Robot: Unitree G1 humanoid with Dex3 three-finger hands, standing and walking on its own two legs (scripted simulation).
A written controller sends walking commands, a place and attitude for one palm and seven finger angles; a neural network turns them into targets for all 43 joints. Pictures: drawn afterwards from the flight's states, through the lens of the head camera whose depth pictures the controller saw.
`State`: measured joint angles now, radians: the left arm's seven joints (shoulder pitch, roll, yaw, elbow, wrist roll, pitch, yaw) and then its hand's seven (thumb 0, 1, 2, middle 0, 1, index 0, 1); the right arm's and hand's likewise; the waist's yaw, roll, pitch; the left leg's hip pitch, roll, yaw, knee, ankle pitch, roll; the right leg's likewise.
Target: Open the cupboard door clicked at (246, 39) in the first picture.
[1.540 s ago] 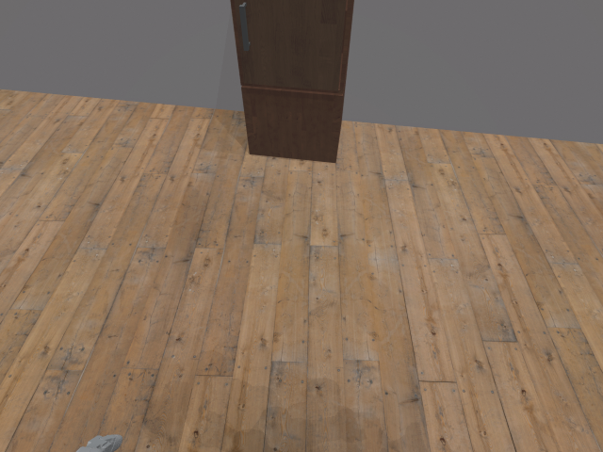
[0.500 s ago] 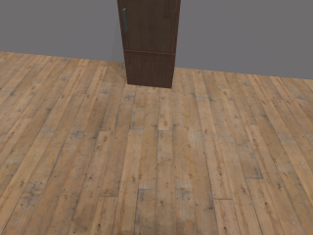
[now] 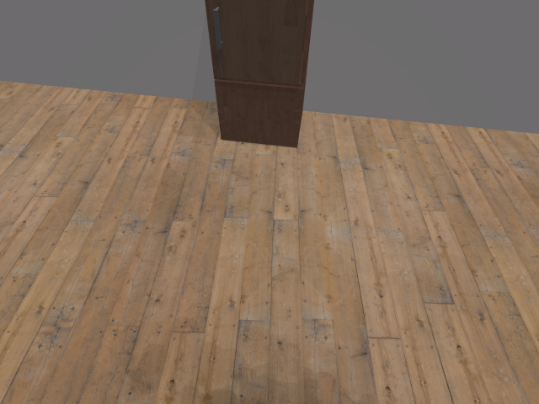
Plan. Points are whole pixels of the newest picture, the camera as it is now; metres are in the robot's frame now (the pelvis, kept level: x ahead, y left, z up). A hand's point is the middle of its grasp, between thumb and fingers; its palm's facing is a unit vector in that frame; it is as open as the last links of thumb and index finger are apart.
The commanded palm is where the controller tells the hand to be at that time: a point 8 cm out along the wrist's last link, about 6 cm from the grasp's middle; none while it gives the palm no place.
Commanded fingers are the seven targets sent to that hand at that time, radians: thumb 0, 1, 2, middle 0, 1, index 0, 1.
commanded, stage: look at it before walking up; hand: left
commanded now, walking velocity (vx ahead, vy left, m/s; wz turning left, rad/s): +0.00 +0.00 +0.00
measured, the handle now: (218, 28) +1.62 +0.32 -0.10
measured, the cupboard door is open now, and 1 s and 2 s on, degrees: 0 0 0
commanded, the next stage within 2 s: walk to a spot facing it in 0.10 s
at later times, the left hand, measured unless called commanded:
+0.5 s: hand out of the picture +0.03 +0.22 -0.19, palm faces +0.09 -0.98 -0.20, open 7.4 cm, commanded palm none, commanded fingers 0.00 0.90 0.90 -0.20 -0.30 -0.20 -0.30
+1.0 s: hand (176, 299) +0.35 +0.22 -0.18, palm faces +0.17 -0.97 -0.19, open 7.4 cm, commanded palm none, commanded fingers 0.00 0.90 0.90 -0.20 -0.30 -0.20 -0.30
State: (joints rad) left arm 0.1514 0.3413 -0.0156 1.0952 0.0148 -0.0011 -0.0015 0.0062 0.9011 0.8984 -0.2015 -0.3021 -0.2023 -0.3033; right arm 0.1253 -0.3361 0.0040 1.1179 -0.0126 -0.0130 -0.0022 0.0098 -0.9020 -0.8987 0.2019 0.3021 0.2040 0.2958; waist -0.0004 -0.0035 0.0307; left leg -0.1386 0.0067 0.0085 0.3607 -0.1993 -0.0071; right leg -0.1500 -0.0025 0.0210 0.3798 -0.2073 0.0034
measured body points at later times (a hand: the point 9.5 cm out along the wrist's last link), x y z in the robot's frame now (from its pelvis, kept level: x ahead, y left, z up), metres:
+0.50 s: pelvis +0.05 +0.02 -0.01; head +0.05 +0.04 +0.44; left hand +0.03 +0.27 -0.17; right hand +0.08 -0.24 -0.16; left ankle +0.03 +0.12 -0.74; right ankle +0.00 -0.12 -0.75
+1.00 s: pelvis +0.26 +0.03 -0.03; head +0.29 +0.03 +0.42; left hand +0.34 +0.27 -0.17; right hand +0.18 -0.19 -0.18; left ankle +0.06 +0.11 -0.70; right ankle +0.37 -0.07 -0.75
